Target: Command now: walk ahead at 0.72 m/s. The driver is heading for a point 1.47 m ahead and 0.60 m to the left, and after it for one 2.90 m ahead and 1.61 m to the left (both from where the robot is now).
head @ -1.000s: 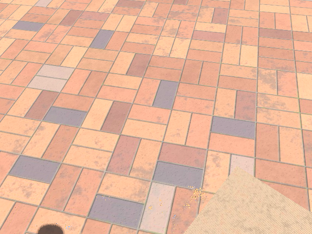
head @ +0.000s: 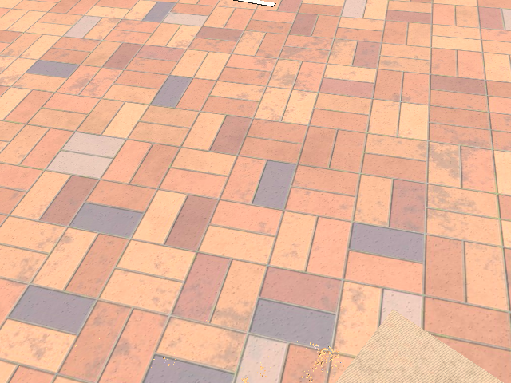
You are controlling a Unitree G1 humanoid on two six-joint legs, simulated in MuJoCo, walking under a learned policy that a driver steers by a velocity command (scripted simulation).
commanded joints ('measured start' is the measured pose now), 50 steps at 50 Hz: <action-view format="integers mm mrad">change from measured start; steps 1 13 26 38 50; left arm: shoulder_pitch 441 288 29 -300 91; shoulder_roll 182 42 74 59 117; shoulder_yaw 46 -6 -4 -58 10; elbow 84 55 -181 -366 -226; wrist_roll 30 10 -7 19 43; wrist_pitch -33 -92 -90 -32 -41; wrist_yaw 27 29 27 -11 24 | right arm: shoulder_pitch -231 -408 26 59 -129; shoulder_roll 32 -20 -299 -203 -133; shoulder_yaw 23 18 -67 -35 17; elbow -163 -233 -176 -196 -325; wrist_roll -16 -4 -15 15 -24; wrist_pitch -38 10 34 -57 -29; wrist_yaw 12 78 31 17 37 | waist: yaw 219 54 -136 -67 63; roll -401 -76 98 -10 -69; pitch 23 203 -151 148 -34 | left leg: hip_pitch -712 -782 489 -217 -610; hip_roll -43 32 220 -34 9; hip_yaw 54 18 -780 -343 -124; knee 573 615 -87 -255 931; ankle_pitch -180 371 -164 578 85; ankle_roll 73 34 478 215 73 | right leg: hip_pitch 558 251 -603 -220 297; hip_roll -304 -167 65 -39 -281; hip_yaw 537 2 155 46 535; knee -310 -489 1200 202 -247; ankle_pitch -493 171 -95 410 -160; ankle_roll -83 7 44 103 -90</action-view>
